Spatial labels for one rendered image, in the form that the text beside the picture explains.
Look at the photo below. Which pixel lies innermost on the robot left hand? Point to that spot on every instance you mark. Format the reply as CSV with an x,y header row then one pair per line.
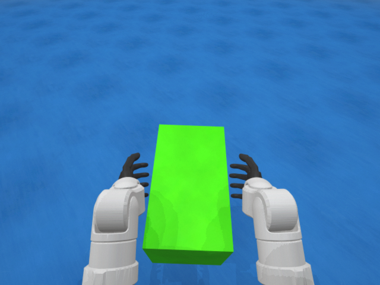
x,y
129,167

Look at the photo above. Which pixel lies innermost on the carton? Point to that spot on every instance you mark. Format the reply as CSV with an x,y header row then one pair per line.
x,y
188,217

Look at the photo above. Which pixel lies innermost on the left robot forearm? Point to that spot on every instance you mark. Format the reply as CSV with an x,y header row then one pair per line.
x,y
113,234

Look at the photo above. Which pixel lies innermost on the robot right hand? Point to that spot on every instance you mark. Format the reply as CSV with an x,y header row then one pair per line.
x,y
251,169

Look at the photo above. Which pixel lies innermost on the right robot forearm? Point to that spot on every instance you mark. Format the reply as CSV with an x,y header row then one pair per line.
x,y
277,230

